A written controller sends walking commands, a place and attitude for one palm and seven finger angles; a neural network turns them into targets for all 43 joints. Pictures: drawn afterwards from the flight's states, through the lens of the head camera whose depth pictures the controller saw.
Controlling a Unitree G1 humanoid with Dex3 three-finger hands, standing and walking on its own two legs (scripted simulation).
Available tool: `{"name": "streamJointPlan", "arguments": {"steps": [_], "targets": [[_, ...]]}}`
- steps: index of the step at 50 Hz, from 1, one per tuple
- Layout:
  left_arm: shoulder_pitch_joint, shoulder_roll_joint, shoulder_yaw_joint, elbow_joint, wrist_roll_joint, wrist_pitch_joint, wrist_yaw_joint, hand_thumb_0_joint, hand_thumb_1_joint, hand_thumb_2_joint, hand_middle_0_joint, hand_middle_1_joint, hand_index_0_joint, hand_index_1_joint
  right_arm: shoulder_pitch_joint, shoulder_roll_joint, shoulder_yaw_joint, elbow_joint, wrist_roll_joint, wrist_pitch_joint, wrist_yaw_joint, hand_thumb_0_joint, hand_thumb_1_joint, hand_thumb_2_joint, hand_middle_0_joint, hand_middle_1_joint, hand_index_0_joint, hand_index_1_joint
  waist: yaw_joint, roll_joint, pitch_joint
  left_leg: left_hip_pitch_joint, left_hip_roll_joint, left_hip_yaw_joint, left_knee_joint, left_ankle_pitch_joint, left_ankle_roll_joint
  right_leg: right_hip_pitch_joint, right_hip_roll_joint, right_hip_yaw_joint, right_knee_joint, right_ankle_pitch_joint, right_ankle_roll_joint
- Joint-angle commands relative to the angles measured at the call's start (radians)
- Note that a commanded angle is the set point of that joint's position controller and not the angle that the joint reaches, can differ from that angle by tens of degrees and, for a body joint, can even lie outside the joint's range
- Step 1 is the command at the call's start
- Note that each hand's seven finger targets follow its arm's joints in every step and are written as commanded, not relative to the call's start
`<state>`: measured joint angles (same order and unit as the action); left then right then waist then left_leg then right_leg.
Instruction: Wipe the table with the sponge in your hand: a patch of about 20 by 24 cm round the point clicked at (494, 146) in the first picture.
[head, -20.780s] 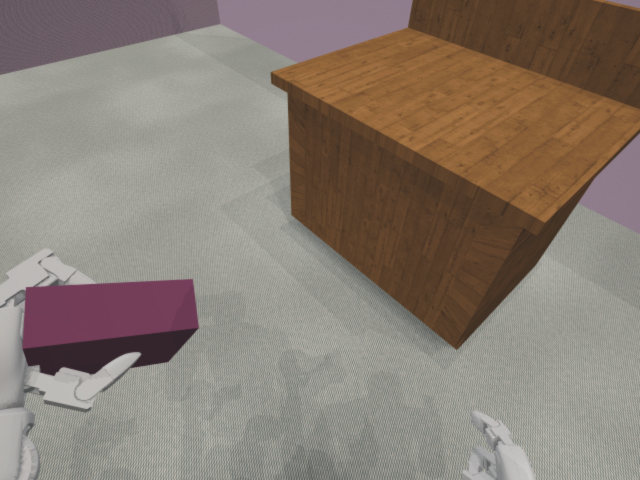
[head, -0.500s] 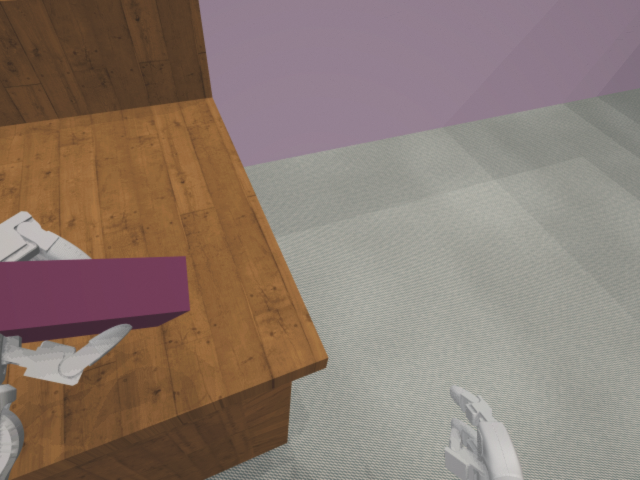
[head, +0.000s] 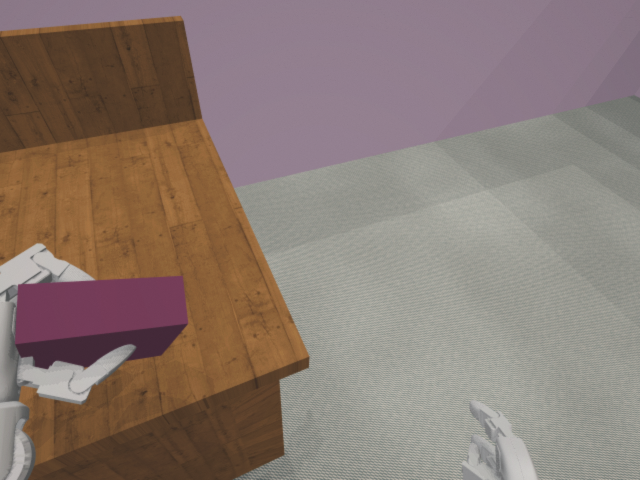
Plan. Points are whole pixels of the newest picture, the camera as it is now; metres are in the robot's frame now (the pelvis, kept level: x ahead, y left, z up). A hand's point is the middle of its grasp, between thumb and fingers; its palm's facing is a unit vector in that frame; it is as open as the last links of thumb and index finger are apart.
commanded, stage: come to a stop and stand still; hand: left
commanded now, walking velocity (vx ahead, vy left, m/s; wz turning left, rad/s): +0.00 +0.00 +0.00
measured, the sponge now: (128, 324) +0.23 +0.22 +0.13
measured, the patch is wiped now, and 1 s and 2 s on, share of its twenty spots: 0.00 0.00 0.00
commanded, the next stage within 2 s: look again from close up in 1.06 s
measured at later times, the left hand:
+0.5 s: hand (89, 293) +0.24 +0.25 +0.16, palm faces +0.36 -0.85 -0.38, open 9.1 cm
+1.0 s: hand (83, 308) +0.23 +0.26 +0.15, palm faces +0.35 -0.87 -0.36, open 9.1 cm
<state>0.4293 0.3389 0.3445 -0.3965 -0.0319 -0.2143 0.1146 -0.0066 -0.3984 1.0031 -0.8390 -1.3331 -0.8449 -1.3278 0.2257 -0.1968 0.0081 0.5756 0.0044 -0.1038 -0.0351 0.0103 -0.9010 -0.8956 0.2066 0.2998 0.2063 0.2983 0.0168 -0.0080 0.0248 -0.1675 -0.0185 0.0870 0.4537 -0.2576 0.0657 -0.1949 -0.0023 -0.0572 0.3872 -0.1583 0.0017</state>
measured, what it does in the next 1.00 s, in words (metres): stands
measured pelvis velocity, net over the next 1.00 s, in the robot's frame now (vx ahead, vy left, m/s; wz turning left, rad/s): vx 0.01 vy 0.01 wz -0.02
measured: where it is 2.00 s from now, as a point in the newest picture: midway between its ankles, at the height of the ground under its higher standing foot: outside the picture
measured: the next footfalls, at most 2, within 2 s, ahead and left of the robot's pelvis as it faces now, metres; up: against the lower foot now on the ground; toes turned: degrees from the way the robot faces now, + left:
none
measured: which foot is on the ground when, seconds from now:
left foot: down 0.00-1.00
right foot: down 0.00-1.00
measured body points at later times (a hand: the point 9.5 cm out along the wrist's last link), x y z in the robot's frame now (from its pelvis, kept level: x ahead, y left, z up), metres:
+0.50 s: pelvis +0.00 +0.01 +0.00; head +0.02 +0.01 +0.45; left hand +0.22 +0.29 +0.18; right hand +0.17 -0.22 -0.08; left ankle +0.00 +0.07 -0.74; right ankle +0.03 -0.12 -0.74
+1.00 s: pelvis +0.01 +0.01 +0.00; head +0.02 +0.04 +0.45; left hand +0.21 +0.30 +0.17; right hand +0.20 -0.21 -0.06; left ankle +0.00 +0.07 -0.74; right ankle +0.03 -0.12 -0.74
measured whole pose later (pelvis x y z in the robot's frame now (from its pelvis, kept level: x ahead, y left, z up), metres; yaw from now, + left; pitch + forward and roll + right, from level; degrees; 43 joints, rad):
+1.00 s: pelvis +0.01 +0.01 +0.00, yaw -1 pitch -1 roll -1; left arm 0.41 0.35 0.34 -0.41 -0.03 -0.22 0.09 -0.01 -0.41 1.01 -0.83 -1.36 -0.84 -1.36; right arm 0.19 -0.18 0.02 0.54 0.00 -0.12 -0.03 0.01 -0.90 -0.90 0.21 0.30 0.21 0.30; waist 0.02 -0.03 0.04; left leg -0.17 -0.03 0.11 0.48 -0.29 0.08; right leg -0.22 -0.01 -0.03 0.43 -0.19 0.02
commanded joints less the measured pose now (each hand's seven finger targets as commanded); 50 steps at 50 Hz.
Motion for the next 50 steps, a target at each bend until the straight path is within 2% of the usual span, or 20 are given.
{"name": "streamJointPlan", "arguments": {"steps": [1,6,13,14,15,16,17,18,19,21,23,25,26,27,31,34,37,41,46,50], "targets": [[-0.148,0.166,0.089,-0.266,-0.001,-0.052,0.019,0.000,0.100,1.300,-1.200,-1.600,-1.200,-1.600,-0.109,-0.127,-0.049,-0.166,0.004,-0.050,-0.012,0.000,-0.900,-0.900,0.200,0.300,0.200,0.300,-0.001,0.028,-0.063,-0.092,0.106,-0.142,-0.124,0.020,-0.044,0.091,-0.080,0.144,-0.066,0.012,-0.032],[-0.154,0.185,0.102,-0.320,-0.001,-0.055,0.031,0.000,0.100,1.300,-1.200,-1.600,-1.200,-1.600,-0.109,-0.119,-0.043,-0.164,0.000,-0.061,-0.014,0.000,-0.900,-0.900,0.200,0.300,0.200,0.300,0.005,0.061,-0.096,-0.083,0.107,-0.150,-0.123,0.032,-0.042,0.129,-0.081,0.140,-0.049,0.040,-0.034],[-0.078,0.154,0.095,-0.270,-0.007,-0.052,0.031,0.000,0.100,1.300,-1.200,-1.600,-1.200,-1.600,-0.093,-0.121,-0.048,-0.159,0.004,-0.053,-0.008,0.000,-0.900,-0.900,0.200,0.300,0.200,0.300,0.004,0.076,-0.104,-0.077,0.120,-0.150,-0.127,0.101,-0.050,0.151,-0.075,0.126,-0.027,0.114,-0.036],[-1.152,0.979,0.662,-0.505,0.165,-0.143,0.023,0.000,0.100,1.300,-1.200,-1.600,-1.200,-1.600,0.019,-0.152,-0.029,-0.126,-0.054,-0.102,-0.005,0.000,-0.900,-0.900,0.200,0.300,0.200,0.300,0.005,-0.011,0.054,-0.222,0.116,-0.079,0.014,0.171,-0.033,-0.016,-0.062,0.114,-0.058,0.124,0.015],[-0.566,0.337,0.261,0.119,0.046,-0.105,-0.031,0.000,0.100,1.300,-1.200,-1.600,-1.200,-1.600,-0.073,-0.038,0.003,-0.070,-0.013,-0.095,-0.007,0.000,-0.900,-0.900,0.200,0.300,0.200,0.300,0.003,0.023,-0.144,-0.046,0.074,-0.127,-0.041,0.187,-0.030,-0.031,-0.129,0.122,-0.016,0.088,-0.068],[-0.369,0.256,0.224,0.038,-0.005,-0.088,-0.030,0.000,0.100,1.300,-1.200,-1.600,-1.200,-1.600,-0.075,-0.078,-0.035,-0.104,0.004,-0.083,0.004,0.000,-0.900,-0.900,0.200,0.300,0.200,0.300,0.022,0.095,-0.170,0.039,0.084,-0.099,-0.081,0.246,-0.071,0.033,-0.066,0.142,0.037,0.160,-0.077],[-0.333,0.189,0.134,0.043,-0.001,-0.086,-0.037,0.000,0.100,1.300,-1.200,-1.600,-1.200,-1.600,-0.055,-0.119,-0.049,-0.146,0.001,-0.096,0.003,0.000,-0.900,-0.900,0.200,0.300,0.200,0.300,0.019,0.144,-0.181,0.020,0.101,-0.086,-0.056,0.225,-0.068,0.041,-0.080,0.167,0.037,0.160,-0.065],[-0.260,0.171,0.097,-0.021,-0.015,-0.093,-0.043,0.000,0.100,1.300,-1.200,-1.600,-1.200,-1.600,-0.047,-0.127,-0.051,-0.143,0.007,-0.096,0.012,0.000,-0.900,-0.900,0.200,0.300,0.200,0.300,0.020,0.191,-0.179,0.007,0.108,-0.113,-0.066,0.236,-0.064,0.052,-0.083,0.147,0.049,0.150,-0.053],[-0.159,0.140,0.070,-0.070,-0.021,-0.090,-0.044,0.000,0.100,1.300,-1.200,-1.600,-1.200,-1.600,-0.058,-0.130,-0.050,-0.150,0.009,-0.092,0.028,0.000,-0.900,-0.900,0.200,0.300,0.200,0.300,0.025,0.196,-0.167,-0.010,0.125,-0.122,-0.080,0.223,-0.052,0.061,-0.079,0.140,0.054,0.138,-0.038],[-0.055,0.063,-0.009,-0.131,-0.023,-0.079,-0.046,0.000,0.100,1.300,-1.200,-1.600,-1.200,-1.600,-0.091,-0.118,-0.044,-0.171,0.019,-0.089,0.049,0.000,-0.900,-0.900,0.200,0.300,0.200,0.300,0.032,0.113,-0.148,-0.070,0.138,-0.120,-0.100,0.166,-0.034,0.093,-0.067,0.113,0.066,0.112,-0.023],[-0.031,0.120,0.029,-0.182,-0.013,-0.071,-0.032,0.000,0.100,1.300,-1.200,-1.600,-1.200,-1.600,-0.083,-0.130,-0.044,-0.179,0.016,-0.084,0.047,0.000,-0.900,-0.900,0.200,0.300,0.200,0.300,0.028,-0.025,-0.129,-0.111,0.138,-0.124,-0.104,0.098,-0.034,0.104,-0.059,0.102,0.043,0.074,-0.018],[-0.025,0.198,0.119,-0.187,-0.011,-0.067,-0.016,0.000,0.100,1.300,-1.200,-1.600,-1.200,-1.600,-0.084,-0.136,-0.048,-0.183,0.011,-0.081,0.031,0.000,-0.900,-0.900,0.200,0.300,0.200,0.300,0.024,-0.149,-0.132,-0.103,0.124,-0.123,-0.087,0.065,-0.039,0.085,-0.062,0.112,0.012,0.052,-0.018],[-0.060,0.269,0.193,-0.211,-0.009,-0.068,-0.005,0.000,0.100,1.300,-1.200,-1.600,-1.200,-1.600,-0.099,-0.139,-0.046,-0.183,0.009,-0.075,0.020,0.000,-0.900,-0.900,0.200,0.300,0.200,0.300,0.022,-0.145,-0.132,-0.091,0.114,-0.121,-0.088,0.061,-0.045,0.069,-0.064,0.119,0.008,0.038,-0.023],[-0.079,0.244,0.188,-0.210,-0.016,-0.071,-0.006,0.000,0.100,1.300,-1.200,-1.600,-1.200,-1.600,-0.106,-0.129,-0.044,-0.186,0.007,-0.073,0.009,0.000,-0.900,-0.900,0.200,0.300,0.200,0.300,0.015,-0.132,-0.126,-0.086,0.108,-0.120,-0.088,0.042,-0.042,0.052,-0.073,0.122,0.000,0.016,-0.025],[-0.238,0.288,0.208,-0.336,-0.012,-0.092,0.001,0.000,0.100,1.300,-1.200,-1.600,-1.200,-1.600,-0.126,-0.120,-0.035,-0.186,0.003,-0.087,-0.014,0.000,-0.900,-0.900,0.200,0.300,0.200,0.300,0.007,0.131,-0.116,-0.070,0.115,-0.128,-0.102,0.095,-0.042,0.052,-0.064,0.121,0.054,0.077,-0.034],[-0.236,0.228,0.144,-0.341,-0.010,-0.095,0.002,0.000,0.100,1.300,-1.200,-1.600,-1.200,-1.600,-0.101,-0.116,-0.034,-0.176,0.002,-0.108,-0.010,0.000,-0.900,-0.900,0.200,0.300,0.200,0.300,0.012,0.197,-0.146,-0.048,0.121,-0.118,-0.078,0.188,-0.045,0.099,-0.059,0.098,0.068,0.147,-0.035],[-0.186,0.156,0.078,-0.338,-0.006,-0.092,0.001,0.000,0.100,1.300,-1.200,-1.600,-1.200,-1.600,-0.086,-0.123,-0.038,-0.164,0.001,-0.120,0.003,0.000,-0.900,-0.900,0.200,0.300,0.200,0.300,0.005,0.139,-0.163,0.012,0.123,-0.119,-0.053,0.318,-0.071,0.087,-0.057,0.083,0.065,0.203,-0.038],[-0.066,0.131,0.080,-0.242,-0.001,-0.073,0.003,0.000,0.100,1.300,-1.200,-1.600,-1.200,-1.600,-0.080,-0.129,-0.049,-0.155,0.004,-0.101,0.013,0.000,-0.900,-0.900,0.200,0.300,0.200,0.300,0.005,0.081,-0.152,0.014,0.135,-0.114,-0.053,0.381,-0.094,0.076,-0.053,0.075,0.061,0.213,-0.035],[-0.079,0.170,0.127,-0.189,-0.007,-0.062,0.001,0.000,0.100,1.300,-1.200,-1.600,-1.200,-1.600,-0.088,-0.128,-0.045,-0.171,0.007,-0.060,0.002,0.000,-0.900,-0.900,0.200,0.300,0.200,0.300,0.003,0.027,-0.085,-0.061,0.138,-0.120,-0.096,0.281,-0.105,0.075,-0.052,0.072,0.045,0.170,-0.031],[-0.135,0.178,0.119,-0.261,-0.013,-0.070,0.000,0.000,0.100,1.300,-1.200,-1.600,-1.200,-1.600,-0.097,-0.124,-0.041,-0.190,0.004,-0.057,-0.004,0.000,-0.900,-0.900,0.200,0.300,0.200,0.300,0.005,0.058,-0.103,-0.068,0.135,-0.123,-0.108,0.202,-0.085,0.108,-0.058,0.081,0.035,0.150,-0.030]]}}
